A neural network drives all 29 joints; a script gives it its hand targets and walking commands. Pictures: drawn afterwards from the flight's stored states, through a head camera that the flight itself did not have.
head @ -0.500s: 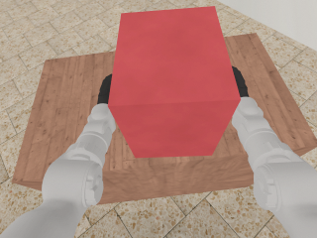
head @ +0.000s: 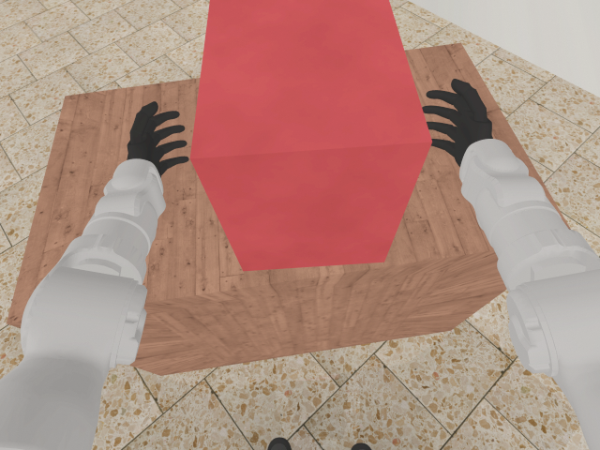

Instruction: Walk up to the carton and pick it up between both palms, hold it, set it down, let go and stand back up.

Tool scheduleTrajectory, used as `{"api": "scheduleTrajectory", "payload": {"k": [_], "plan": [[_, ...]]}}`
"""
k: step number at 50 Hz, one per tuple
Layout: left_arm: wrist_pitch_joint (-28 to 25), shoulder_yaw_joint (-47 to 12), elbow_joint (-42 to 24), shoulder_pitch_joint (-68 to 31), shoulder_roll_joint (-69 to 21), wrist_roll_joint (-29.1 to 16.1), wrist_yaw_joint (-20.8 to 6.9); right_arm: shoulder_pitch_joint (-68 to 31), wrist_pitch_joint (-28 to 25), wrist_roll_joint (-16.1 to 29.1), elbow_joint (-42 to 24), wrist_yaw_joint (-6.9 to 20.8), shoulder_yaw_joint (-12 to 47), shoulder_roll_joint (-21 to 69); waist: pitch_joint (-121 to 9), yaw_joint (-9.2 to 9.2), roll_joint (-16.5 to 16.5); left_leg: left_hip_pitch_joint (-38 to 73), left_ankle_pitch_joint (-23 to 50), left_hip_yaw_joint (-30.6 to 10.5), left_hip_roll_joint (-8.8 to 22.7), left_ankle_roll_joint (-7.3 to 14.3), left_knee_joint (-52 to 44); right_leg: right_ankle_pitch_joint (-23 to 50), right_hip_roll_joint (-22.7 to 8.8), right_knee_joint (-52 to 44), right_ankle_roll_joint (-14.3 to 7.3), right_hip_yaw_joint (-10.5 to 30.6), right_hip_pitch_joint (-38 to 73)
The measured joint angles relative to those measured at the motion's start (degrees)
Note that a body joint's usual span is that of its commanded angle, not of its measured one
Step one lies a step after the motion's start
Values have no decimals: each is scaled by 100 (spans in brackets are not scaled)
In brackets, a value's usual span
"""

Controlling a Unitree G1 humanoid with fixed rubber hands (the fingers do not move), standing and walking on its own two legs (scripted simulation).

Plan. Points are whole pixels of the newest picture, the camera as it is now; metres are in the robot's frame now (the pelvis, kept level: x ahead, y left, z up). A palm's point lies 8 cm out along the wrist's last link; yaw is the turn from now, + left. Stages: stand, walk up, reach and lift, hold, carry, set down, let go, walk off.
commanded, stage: set down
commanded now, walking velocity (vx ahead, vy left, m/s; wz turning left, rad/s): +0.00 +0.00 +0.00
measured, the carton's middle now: (305, 142) +0.57 +0.01 +0.03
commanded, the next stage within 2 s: none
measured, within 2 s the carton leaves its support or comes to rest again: neither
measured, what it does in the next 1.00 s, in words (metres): stands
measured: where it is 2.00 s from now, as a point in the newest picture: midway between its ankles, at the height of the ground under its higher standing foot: outside the picture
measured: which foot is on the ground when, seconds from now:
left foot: down 0.00-1.00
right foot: down 0.00-1.00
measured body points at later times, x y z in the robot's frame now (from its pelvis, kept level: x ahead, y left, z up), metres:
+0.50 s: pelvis +0.01 +0.00 +0.01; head +0.11 -0.01 +0.45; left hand +0.52 +0.22 +0.18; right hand +0.53 -0.21 +0.19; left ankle +0.03 +0.12 -0.73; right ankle +0.01 -0.12 -0.73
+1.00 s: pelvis +0.02 -0.01 +0.02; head +0.10 -0.02 +0.46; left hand +0.51 +0.21 +0.15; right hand +0.50 -0.21 +0.15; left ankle +0.03 +0.12 -0.73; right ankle +0.01 -0.12 -0.73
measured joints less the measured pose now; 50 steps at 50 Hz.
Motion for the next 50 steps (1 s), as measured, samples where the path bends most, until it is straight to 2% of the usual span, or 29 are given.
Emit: {"api": "scheduleTrajectory", "payload": {"k": [10, 17, 26, 38, 50], "plan": [[903, -113, -746, -163, 34, 16, 244, -348, 659, -314, -80, 75, -397, -145, 44, 87, 4, 105, -160, -75, -34, 17, 284, -124, -26, 180, 13, -68, 172], [1605, 57, -1154, -327, 62, 92, 367, -652, 1182, -317, -82, 57, -476, -331, 188, 117, -26, 522, -262, -85, -36, 13, 282, -201, -28, 147, 4, -70, 595], [2314, 388, -1397, -581, 201, 180, 284, -1066, 1783, -182, -108, -47, -350, -529, 451, 160, -23, 1167, -218, -71, -12, -18, -44, -137, -11, -167, -30, -45, 1212], [2542, 822, -1762, -92, 208, 472, -58, -401, 2036, -116, -934, -295, -256, -433, 720, 66, -29, 1964, 34, -106, 16, -77, -731, 33, 6, -695, -98, -76, 1934], [2411, 1178, -2260, 644, -128, 813, -40, 615, 1856, -233, -1766, -415, -305, -169, 788, 48, -67, 2252, 47, -60, -17, -49, -863, -23, -28, -669, -84, -29, 2133]]}}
